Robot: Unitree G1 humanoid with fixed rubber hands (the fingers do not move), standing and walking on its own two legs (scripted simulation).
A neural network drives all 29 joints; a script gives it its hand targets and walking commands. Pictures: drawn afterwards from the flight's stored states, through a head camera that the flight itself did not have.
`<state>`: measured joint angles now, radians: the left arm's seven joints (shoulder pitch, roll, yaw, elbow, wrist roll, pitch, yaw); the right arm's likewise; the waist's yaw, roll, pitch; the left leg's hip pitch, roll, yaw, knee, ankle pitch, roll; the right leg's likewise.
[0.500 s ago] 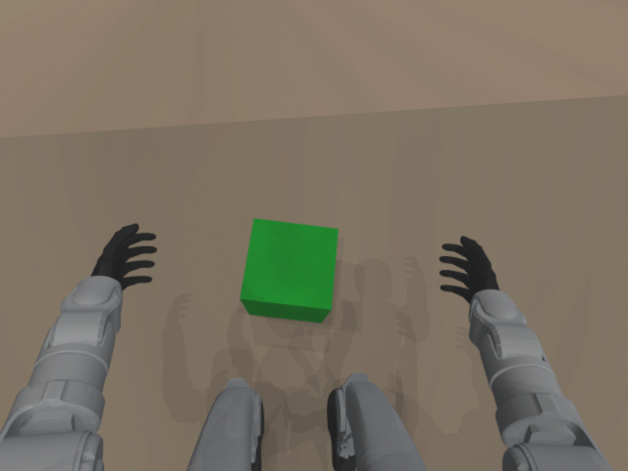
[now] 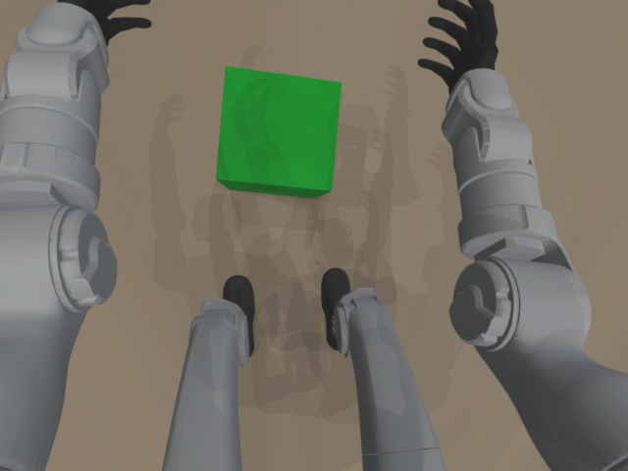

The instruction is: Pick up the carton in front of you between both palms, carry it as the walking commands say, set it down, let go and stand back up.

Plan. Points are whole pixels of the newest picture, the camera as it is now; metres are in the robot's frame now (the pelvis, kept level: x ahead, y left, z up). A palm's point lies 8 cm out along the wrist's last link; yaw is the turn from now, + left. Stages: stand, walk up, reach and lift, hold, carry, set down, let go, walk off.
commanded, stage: reach and lift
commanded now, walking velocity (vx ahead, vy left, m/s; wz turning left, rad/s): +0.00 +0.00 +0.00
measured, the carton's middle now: (277, 143) +0.53 -0.01 -0.52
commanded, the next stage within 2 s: none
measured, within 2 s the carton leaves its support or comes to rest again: leaves its support in 1.66 s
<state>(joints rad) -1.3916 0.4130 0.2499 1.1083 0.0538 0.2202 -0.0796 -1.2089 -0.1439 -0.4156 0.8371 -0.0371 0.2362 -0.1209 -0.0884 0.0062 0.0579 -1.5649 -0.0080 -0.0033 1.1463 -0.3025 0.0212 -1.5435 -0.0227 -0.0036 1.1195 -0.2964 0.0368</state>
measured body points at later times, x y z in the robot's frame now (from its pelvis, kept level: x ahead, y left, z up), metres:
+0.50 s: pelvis +0.01 -0.02 -0.16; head +0.37 +0.01 +0.11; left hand +0.56 +0.19 -0.33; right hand +0.52 -0.20 -0.32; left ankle +0.09 +0.11 -0.61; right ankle +0.09 -0.15 -0.61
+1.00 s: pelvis -0.03 -0.01 -0.27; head +0.36 +0.00 -0.05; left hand +0.56 +0.17 -0.46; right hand +0.52 -0.19 -0.46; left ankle +0.09 +0.11 -0.61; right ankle +0.09 -0.15 -0.61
